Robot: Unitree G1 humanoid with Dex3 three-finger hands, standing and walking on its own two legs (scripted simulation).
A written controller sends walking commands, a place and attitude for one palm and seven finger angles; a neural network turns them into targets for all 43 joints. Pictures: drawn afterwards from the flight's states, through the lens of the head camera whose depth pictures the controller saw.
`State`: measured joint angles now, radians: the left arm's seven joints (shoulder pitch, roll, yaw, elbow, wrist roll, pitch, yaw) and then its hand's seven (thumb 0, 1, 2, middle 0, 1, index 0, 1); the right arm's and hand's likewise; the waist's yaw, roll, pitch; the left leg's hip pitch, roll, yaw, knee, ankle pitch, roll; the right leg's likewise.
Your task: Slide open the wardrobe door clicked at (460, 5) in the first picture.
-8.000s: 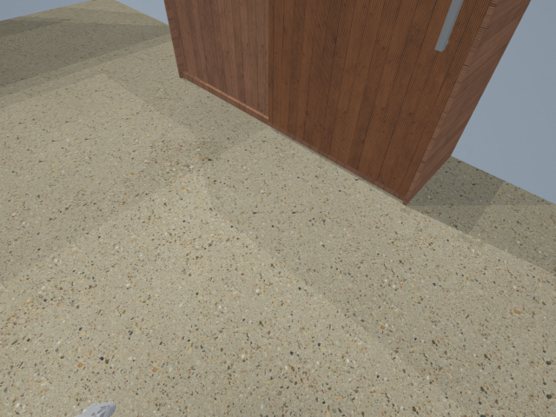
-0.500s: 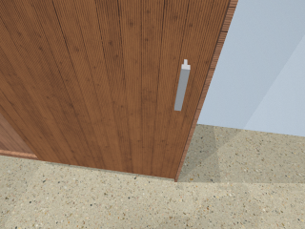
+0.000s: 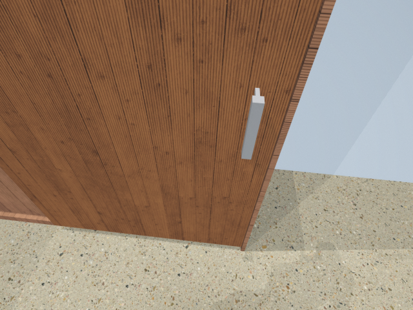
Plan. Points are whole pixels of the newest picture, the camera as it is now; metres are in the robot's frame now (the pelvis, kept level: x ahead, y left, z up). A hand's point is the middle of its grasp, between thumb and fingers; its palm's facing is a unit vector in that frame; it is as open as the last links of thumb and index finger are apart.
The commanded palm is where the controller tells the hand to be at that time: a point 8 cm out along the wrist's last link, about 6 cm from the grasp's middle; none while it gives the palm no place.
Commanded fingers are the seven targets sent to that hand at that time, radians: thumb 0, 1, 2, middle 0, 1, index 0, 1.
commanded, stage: come to a stop and stand still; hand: right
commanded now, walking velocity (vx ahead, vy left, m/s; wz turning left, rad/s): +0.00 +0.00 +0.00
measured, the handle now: (251, 124) +0.52 -0.07 +0.08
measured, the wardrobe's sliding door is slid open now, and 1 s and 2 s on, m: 0.00 0.00 0.00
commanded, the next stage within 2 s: look again from close up in 1.04 s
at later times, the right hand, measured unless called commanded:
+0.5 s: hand out of the picture +0.01 -0.14 -0.17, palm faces +0.01 +0.98 -0.20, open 7.3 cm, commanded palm none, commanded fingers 0.00 -0.90 -0.90 0.20 0.30 0.20 0.30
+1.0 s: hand out of the picture +0.02 -0.12 -0.17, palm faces +0.03 +0.98 -0.21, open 7.4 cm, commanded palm none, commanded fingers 0.00 -0.90 -0.90 0.20 0.30 0.20 0.30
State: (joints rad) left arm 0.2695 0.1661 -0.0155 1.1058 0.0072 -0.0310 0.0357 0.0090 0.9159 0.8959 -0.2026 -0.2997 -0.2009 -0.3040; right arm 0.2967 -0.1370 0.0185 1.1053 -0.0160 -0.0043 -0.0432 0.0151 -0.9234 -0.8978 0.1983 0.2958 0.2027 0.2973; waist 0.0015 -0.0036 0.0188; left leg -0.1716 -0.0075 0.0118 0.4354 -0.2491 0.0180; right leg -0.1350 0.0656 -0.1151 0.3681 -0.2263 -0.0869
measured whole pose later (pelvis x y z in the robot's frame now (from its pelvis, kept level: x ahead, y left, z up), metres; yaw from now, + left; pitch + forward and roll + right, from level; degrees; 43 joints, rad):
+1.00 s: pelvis +0.02 +0.05 +0.00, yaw +0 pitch -1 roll -1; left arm 0.28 0.16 -0.01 1.14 0.01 -0.02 0.04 0.01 0.91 0.90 -0.20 -0.30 -0.20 -0.30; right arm 0.30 -0.15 0.02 1.10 -0.01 -0.02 -0.04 0.01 -0.91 -0.90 0.20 0.30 0.20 0.30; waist 0.00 0.00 0.02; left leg -0.11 -0.08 0.04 0.38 -0.25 0.09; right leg -0.10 0.00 -0.09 0.38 -0.25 -0.01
